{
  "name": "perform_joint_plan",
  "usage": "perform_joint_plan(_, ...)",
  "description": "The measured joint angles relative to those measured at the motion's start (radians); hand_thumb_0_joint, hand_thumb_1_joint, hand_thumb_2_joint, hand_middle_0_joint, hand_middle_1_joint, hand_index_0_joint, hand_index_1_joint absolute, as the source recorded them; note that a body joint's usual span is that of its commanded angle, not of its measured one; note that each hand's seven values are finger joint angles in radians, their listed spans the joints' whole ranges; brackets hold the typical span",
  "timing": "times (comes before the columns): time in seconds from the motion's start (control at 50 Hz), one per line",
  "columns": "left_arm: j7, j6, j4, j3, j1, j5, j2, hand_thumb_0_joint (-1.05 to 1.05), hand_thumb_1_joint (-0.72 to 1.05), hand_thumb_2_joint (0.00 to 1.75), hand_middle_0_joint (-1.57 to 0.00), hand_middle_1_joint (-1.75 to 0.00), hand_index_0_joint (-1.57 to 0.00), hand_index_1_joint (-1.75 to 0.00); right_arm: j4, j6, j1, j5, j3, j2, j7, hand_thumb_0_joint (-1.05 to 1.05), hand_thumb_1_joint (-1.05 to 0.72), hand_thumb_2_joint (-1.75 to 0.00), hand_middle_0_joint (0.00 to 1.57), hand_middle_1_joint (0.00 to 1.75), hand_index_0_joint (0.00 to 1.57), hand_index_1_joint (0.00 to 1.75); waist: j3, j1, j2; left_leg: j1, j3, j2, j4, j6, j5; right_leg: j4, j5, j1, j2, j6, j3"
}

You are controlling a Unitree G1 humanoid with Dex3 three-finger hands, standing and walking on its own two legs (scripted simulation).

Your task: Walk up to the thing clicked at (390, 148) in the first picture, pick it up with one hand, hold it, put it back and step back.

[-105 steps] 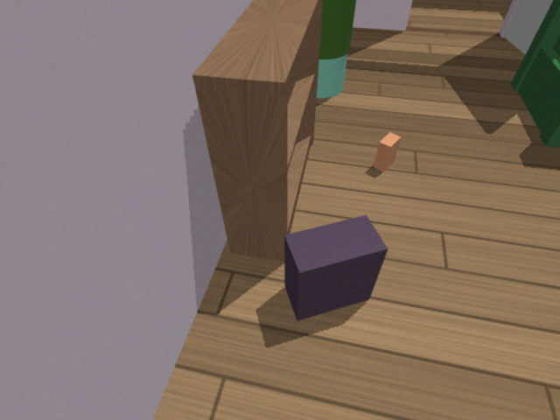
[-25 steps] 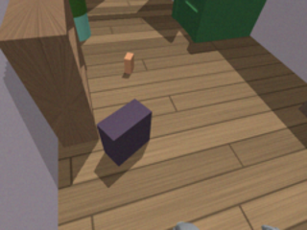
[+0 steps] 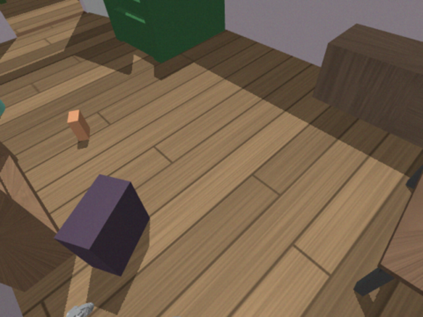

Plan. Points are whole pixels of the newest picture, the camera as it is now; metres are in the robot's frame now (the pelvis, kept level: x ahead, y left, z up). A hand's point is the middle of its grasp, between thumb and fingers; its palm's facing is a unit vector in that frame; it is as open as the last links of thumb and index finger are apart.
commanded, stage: walk up
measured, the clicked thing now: (79, 125) +1.43 +0.93 -0.68
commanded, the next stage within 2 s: none
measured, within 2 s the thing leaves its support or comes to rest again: neither
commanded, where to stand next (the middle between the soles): +0.07 +0.02 m, yaw -28 degrees
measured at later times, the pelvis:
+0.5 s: pelvis +0.02 +0.02 -0.01, yaw -15 degrees
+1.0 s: pelvis -0.01 +0.01 -0.03, yaw -25 degrees
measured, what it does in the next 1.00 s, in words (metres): steps on the spot, turning right: left foot, then right foot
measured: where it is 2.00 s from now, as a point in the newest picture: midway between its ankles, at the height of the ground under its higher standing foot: outside the picture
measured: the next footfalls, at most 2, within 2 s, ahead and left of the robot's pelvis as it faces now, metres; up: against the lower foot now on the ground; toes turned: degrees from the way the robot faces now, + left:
left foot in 0.22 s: +0.14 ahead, +0.12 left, +0.00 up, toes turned -7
right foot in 0.60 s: +0.01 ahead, -0.13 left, +0.00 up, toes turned -21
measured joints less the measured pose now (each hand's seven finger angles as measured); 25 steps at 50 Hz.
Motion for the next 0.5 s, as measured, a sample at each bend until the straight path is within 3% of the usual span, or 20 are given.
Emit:
perform_joint_plan(0.1,0.007,0.008,-0.004,-0.007,0.023,0.011,-0.008,0.0,0.9,0.9,-0.21,-0.3,-0.2,-0.3,-0.036,-0.019,-0.039,-0.009,0.006,0.001,-0.016,0.01,-0.91,-0.9,0.2,0.3,0.2,0.3,0.007,0.016,0.007,-0.067,-0.052,0.004,-0.108,0.007,0.1,0.013,-0.015,0.007,0.034,0.002,0.05)
perform_joint_plan(0.2,0.011,0.022,-0.038,-0.002,0.037,0.02,0.017,0.01,0.9,0.9,-0.21,-0.3,-0.2,-0.3,-0.043,-0.024,-0.068,-0.013,0.001,0.01,-0.045,0.01,-0.91,-0.9,0.2,0.3,0.2,0.3,0.017,0.041,-0.013,-0.019,-0.052,-0.042,-0.291,0.039,0.16,0.129,-0.086,-0.047,0.065,0.015,0.084)
perform_joint_plan(0.22,0.014,0.027,-0.042,0.0,0.039,0.016,0.025,0.01,0.9,0.9,-0.21,-0.3,-0.2,-0.3,-0.046,-0.03,-0.067,-0.016,0.0,0.013,-0.049,0.0,-0.91,-0.9,0.2,0.3,0.2,0.3,0.015,0.04,-0.021,0.01,-0.05,-0.054,-0.354,0.044,0.211,0.163,-0.109,-0.063,0.069,0.02,0.087)
perform_joint_plan(0.26,0.026,0.039,-0.032,0.012,0.018,0.005,0.046,0.01,0.9,0.9,-0.21,-0.3,-0.2,-0.3,-0.045,-0.038,-0.076,-0.027,0.002,0.04,-0.056,0.0,-0.91,-0.9,0.2,0.3,0.2,0.3,0.037,0.046,-0.079,0.019,-0.019,-0.078,-0.354,0.04,0.214,0.269,-0.15,-0.103,0.055,0.024,0.108)
perform_joint_plan(0.32,0.043,0.046,-0.013,0.012,0.016,0.008,0.051,0.01,0.91,0.9,-0.2,-0.3,-0.2,-0.3,-0.053,-0.041,-0.1,-0.02,0.021,0.051,-0.048,0.0,-0.91,-0.9,0.2,0.3,0.2,0.3,0.066,0.058,-0.089,0.041,0.02,-0.034,-0.351,0.039,0.194,0.504,-0.242,-0.192,0.074,0.034,0.049)
perform_joint_plan(0.4,0.024,0.05,0.013,0.014,0.024,0.002,0.062,0.01,0.91,0.9,-0.2,-0.3,-0.2,-0.3,-0.08,-0.05,-0.097,-0.023,0.028,0.06,-0.051,0.0,-0.9,-0.9,0.21,0.3,0.21,0.3,0.073,0.042,-0.089,0.073,0.045,0.004,-0.413,0.035,0.223,0.643,-0.208,-0.257,0.04,0.04,0.008)
perform_joint_plan(0.5,0.006,0.041,0.023,0.022,0.034,-0.004,0.062,0.01,0.91,0.9,-0.2,-0.3,-0.2,-0.3,-0.092,-0.044,-0.073,-0.029,0.025,0.02,-0.042,0.0,-0.9,-0.9,0.21,0.3,0.21,0.3,0.064,0.035,-0.067,0.068,0.074,0.03,-0.416,0.031,0.227,0.49,-0.16,-0.234,-0.031,0.056,0.006)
